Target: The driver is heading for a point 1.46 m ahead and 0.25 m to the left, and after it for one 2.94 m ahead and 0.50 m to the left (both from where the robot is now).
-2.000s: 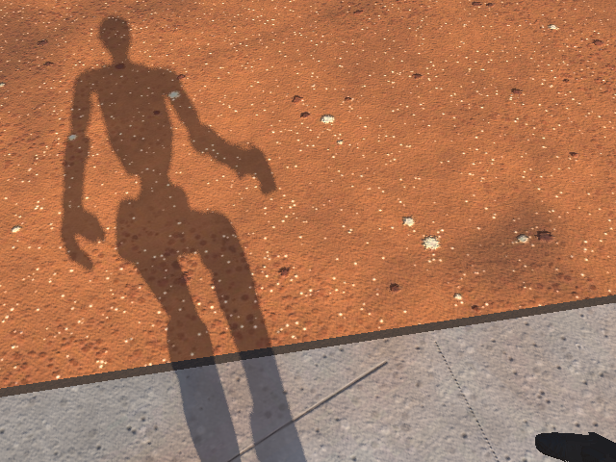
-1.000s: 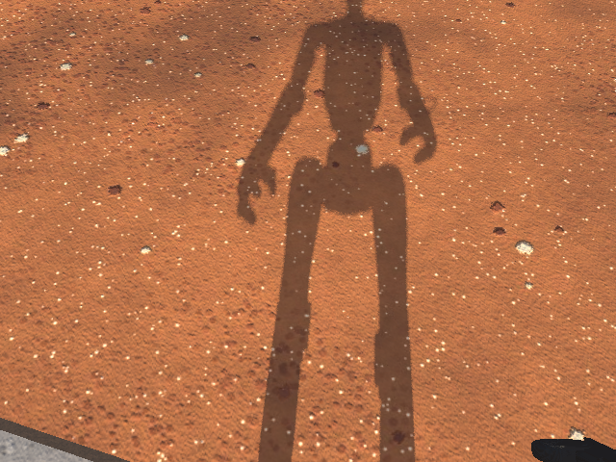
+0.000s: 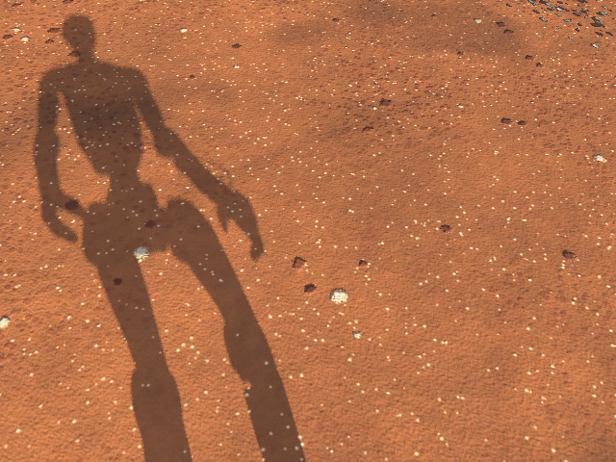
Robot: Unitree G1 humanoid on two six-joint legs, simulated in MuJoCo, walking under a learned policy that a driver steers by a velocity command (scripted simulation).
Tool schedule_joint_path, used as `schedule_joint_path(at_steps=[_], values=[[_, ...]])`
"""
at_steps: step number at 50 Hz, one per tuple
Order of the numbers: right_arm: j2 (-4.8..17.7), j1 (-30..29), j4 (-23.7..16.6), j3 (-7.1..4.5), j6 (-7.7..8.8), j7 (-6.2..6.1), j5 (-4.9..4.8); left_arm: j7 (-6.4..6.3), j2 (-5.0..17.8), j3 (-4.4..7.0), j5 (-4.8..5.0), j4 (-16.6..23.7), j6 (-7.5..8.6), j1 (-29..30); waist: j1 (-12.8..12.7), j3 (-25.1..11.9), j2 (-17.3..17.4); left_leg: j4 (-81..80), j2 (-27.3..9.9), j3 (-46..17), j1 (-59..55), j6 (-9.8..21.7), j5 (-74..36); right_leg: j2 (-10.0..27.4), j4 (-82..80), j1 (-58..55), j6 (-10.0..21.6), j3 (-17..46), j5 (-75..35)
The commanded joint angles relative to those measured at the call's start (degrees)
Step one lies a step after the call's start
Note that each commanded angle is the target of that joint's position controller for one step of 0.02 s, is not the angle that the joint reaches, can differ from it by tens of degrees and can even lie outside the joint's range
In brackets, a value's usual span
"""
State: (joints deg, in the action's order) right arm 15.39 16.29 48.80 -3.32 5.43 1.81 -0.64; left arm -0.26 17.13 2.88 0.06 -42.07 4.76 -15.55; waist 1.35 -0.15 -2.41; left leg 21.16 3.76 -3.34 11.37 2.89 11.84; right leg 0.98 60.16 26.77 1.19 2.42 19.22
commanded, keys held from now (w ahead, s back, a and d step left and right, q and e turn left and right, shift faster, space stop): w+q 0.70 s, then w+e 0.30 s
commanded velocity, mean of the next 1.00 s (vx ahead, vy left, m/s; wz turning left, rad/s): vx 0.49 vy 0.00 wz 0.35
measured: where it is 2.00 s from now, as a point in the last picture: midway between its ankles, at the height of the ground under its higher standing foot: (211, 246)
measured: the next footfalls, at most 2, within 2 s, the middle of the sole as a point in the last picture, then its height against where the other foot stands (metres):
right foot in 0.28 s outside the picture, level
left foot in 0.76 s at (197, 457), level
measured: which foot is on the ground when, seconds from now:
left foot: down 0.00-0.28, up 0.30-0.74, down 0.76-1.00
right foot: up 0.00-0.26, down 0.28-0.78, up 0.80-1.00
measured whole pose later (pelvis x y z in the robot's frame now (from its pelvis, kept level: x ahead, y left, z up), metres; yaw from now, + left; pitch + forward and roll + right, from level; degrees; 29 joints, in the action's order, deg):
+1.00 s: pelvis +0.51 +0.14 +0.00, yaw +23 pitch +0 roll +1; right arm 14.8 15.6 43.5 -3.0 4.7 1.5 1.0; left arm 0.2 18.0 3.5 1.9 -45.7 2.7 -12.8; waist 1.1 2.8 -2.6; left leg 19.5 3.0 6.3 9.2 4.4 10.9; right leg 6.9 62.2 36.2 -0.9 4.0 11.8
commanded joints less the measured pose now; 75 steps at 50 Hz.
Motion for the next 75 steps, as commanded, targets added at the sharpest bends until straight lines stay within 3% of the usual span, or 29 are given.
schedule_joint_path(at_steps=[1,4,9,13,14,15,16,17,20,24,33,36,38,39,40,41,42,46,54,60,63,65,66,67,68,69,70,72,75], values=[[8.28,0.44,-3.26,-1.54,-0.13,-1.18,-0.53,0.49,3.98,1.12,-0.82,6.63,1.8,5.42,0.15,1.74,8.9,-11.08,-13.78,-17.46,-7.83,11.41,-6.93,2.81,-8.31,13.0,-2.03,0.76,-3.53],[10.51,1.61,-3.1,-2.22,-0.74,-2.32,-0.87,0.93,1.46,-0.01,-0.5,8.51,2.01,11.53,1.28,2.35,8.05,-10.9,-11.31,-12.88,-1.9,9.93,-12.0,0.44,-21.53,6.14,-3.84,-0.9,-12.33],[10.46,6.3,-2.33,-2.3,-1.79,-2.96,-1.53,1.49,3.54,0.71,0.71,10.13,2.29,16.45,2.01,1.97,8.42,-7.41,-12.53,-15.83,-1.41,7.25,-10.81,-1.82,-31.18,-3.01,-3.64,1.13,-20.95],[8.91,4.7,-3.76,-1.93,-2.21,-2.86,-0.73,0.44,8.44,3.22,0.22,7.66,2.6,4.24,-5.82,-5.01,7.68,9.3,-8.73,-15.01,0.62,3.11,-18.56,0.89,-34.75,-23.3,1.34,1.94,-16.18],[5.26,4.77,-5.64,-0.65,-2.15,-2.72,0.86,-0.17,12.07,4.16,-0.43,6.78,2.26,-5.6,-9.45,-14.58,0.99,26.08,-4.66,-10.67,8.1,1.18,-7.12,11.34,-33.21,-38.2,4.93,12.09,-11.19],[0.48,13.7,-7.15,0.77,-1.43,-2.61,-1.09,0.43,15.44,4.69,-0.84,4.92,1.39,-7.95,-4.75,-21.14,-18.7,43.64,1.44,-5.26,25.73,-1.34,22.26,24.16,-39.75,-51.17,13.86,38.51,-0.02],[6.9,12.28,-5.57,-0.48,-1.53,-2.81,-2.28,0.65,9.29,3.53,-0.3,5.35,1.21,-6.17,-5.62,-15.51,-11.84,50.99,-3.39,-6.62,32.0,-1.61,20.61,23.35,-42.92,-46.41,13.19,41.36,9.62],[9.69,6.07,-6.4,-1.32,-1.8,-2.73,-2.17,0.48,5.98,2.62,-0.03,5.59,1.16,-3.22,-6.56,-7.58,-5.95,51.88,-5.39,-5.44,33.3,-1.61,15.06,20.52,-43.55,-39.16,10.92,30.92,6.32],[7.39,1.47,-7.94,-1.58,-2.66,-2.22,-1.05,0.66,3.42,1.71,-1.06,4.35,1.12,2.82,-2.79,0.24,-3.64,46.82,-10.02,-3.72,27.79,-2.27,7.26,14.4,-47.57,-24.05,8.97,14.11,-10.48],[4.03,-1.9,-10.67,-0.74,-3.98,-1.53,-0.72,0.65,5.17,2.68,-0.18,2.42,2.16,3.59,-1.67,2.48,-2.28,39.87,-11.4,-2.31,28.47,-3.38,3.08,14.76,-52.19,-20.16,10.62,5.54,-18.12],[4.65,-15.17,-16.21,-0.15,-3.39,1.36,-0.7,0.09,10.36,4.29,1.27,-1.16,0.61,-0.33,-5.0,4.92,0.02,16.7,-9.0,3.52,24.55,-0.68,-10.79,14.63,-50.99,-26.75,6.83,-8.99,-24.79],[6.73,-13.06,-17.16,-1.33,-3.76,1.48,-0.1,-0.11,12.52,4.81,2.07,-2.11,-0.61,-1.9,-2.24,1.55,-1.48,14.63,-4.24,7.38,16.09,2.69,-2.05,15.25,-40.91,-29.86,5.44,-11.31,-46.92],[11.54,3.74,-12.63,-4.23,-4.15,0.19,-0.35,-0.21,10.21,3.29,1.53,-2.92,-0.93,-3.1,7.03,-7.18,0.8,10.55,-1.56,6.06,-10.85,6.16,-6.03,12.01,-19.72,-18.94,2.73,-13.8,-47.75],[18.78,8.62,-11.74,-5.48,-4.18,-0.89,0.04,0.47,3.26,0.69,-0.8,-0.57,-0.25,-8.27,4.37,-14.83,15.07,10.37,-18.56,-19.98,-33.79,13.88,-4.64,5.04,4.22,4.79,-1.07,-13.76,-6.17],[16.94,9.74,-13.01,-4.41,-3.64,-0.74,-0.26,0.99,4.12,0.2,0.52,-1.55,1.07,-8.65,5.23,-25.79,14.12,-0.16,-27.59,-42.35,-37.2,19.92,4.28,-1.0,16.37,11.8,-1.53,-1.31,16.54],[13.32,7.51,-12.47,-3.18,-2.89,-0.21,0.35,1.3,9.75,1.95,3.33,-0.39,1.53,-1.24,7.17,-17.84,7.4,-2.45,-25.76,-33.77,-30.78,16.08,4.63,1.73,18.94,16.34,-0.68,2.38,12.95],[12.06,4.39,-11.82,-2.75,-2.36,-0.18,0.54,1.21,8.93,1.66,3.81,1.0,1.71,2.14,5.41,-9.79,7.26,-3.16,-23.53,-24.55,-21.81,13.71,1.25,4.05,15.74,17.3,-0.03,1.51,8.16],[6.51,-4.13,-10.97,-1.38,-0.25,-0.12,1.39,0.55,6.22,1.79,1.9,-2.12,-1.11,-2.65,-1.6,-2.65,7.61,-10.23,-17.67,-7.65,-2.97,10.28,-8.29,8.27,7.27,6.29,-1.26,2.57,-4.26],[7.69,-2.86,-6.92,-1.82,0.91,-1.79,1.7,1.32,2.42,1.02,1.29,-0.2,-1.49,5.71,0.31,3.25,4.95,-14.82,-15.19,8.62,-5.44,6.57,-17.02,5.58,-14.41,11.06,-2.32,1.81,-25.48],[9.85,2.44,-3.5,-2.66,-1.45,-2.48,0.45,3.7,1.28,0.08,1.1,4.86,-1.29,14.64,3.64,6.58,3.76,-10.98,-19.35,12.19,-17.95,5.94,-25.96,4.02,-24.18,16.17,0.73,-3.25,-20.5],[12.04,1.12,-3.81,-3.22,-2.97,-3.33,0.09,4.47,3.14,1.04,1.19,6.33,-1.69,12.33,0.54,2.53,6.78,-1.42,-19.7,14.4,-21.03,4.31,-51.36,-0.53,-24.45,9.01,3.79,-8.14,-11.88],[13.06,-0.56,-4.33,-3.36,-3.72,-3.95,-0.12,3.9,7.35,3.36,1.36,4.48,-2.12,0.98,-6.4,-4.26,7.63,15.25,-18.14,15.56,-17.19,2.49,-59.95,-4.63,-25.96,-7.02,7.12,-9.35,-9.81],[12.32,-1.3,-4.99,-2.88,-3.36,-4.19,-0.06,2.89,10.97,5.2,1.33,2.52,-2.51,-8.36,-11.5,-9.01,4.34,30.51,-15.53,15.87,-6.3,0.23,-47.91,-2.96,-30.01,-23.74,9.92,-3.52,-12.8],[3.72,4.83,-7.71,-0.28,-1.81,-3.04,2.0,2.02,17.14,6.42,1.62,2.22,-2.56,-9.65,-5.65,-13.79,-11.11,52.44,-4.49,13.36,21.18,-3.95,7.55,12.52,-31.0,-46.16,20.3,25.84,-8.93],[5.76,1.4,-8.51,0.04,0.77,-2.01,0.57,2.12,14.1,5.33,1.32,3.88,-1.79,-10.14,-7.76,-22.35,-7.02,61.96,0.38,-0.71,30.41,-3.96,22.28,18.48,-40.52,-52.61,25.54,46.29,-2.68],[9.23,-4.87,-10.36,-0.9,2.35,-1.21,-1.71,2.11,10.81,4.39,0.84,3.8,-1.22,-8.39,-9.42,-15.04,-3.33,60.83,-3.51,-3.71,35.44,-2.42,17.53,16.93,-42.74,-48.28,21.82,38.11,-4.59],[8.85,-6.47,-11.16,-0.54,3.12,-1.19,-1.75,2.07,9.04,3.91,1.04,4.14,-0.88,-5.08,-6.98,-9.02,1.04,55.27,-6.14,-3.24,34.57,-1.55,12.69,14.45,-42.85,-39.93,19.44,30.78,-8.4],[9.41,-5.75,-10.34,-1.23,2.65,-1.67,0.67,1.78,5.82,2.78,0.54,5.69,-0.73,1.16,-2.28,-3.13,2.6,46.48,-9.24,-2.59,27.62,-2.58,8.65,10.43,-44.62,-25.84,17.3,21.69,-20.09],[7.59,-4.13,-10.37,-0.99,0.73,-1.71,1.49,0.98,7.08,3.01,0.58,6.32,-0.68,2.4,-0.13,-1.25,1.53,38.87,-9.58,-0.64,23.26,-5.62,6.22,8.25,-47.09,-16.65,17.27,16.78,-27.11]])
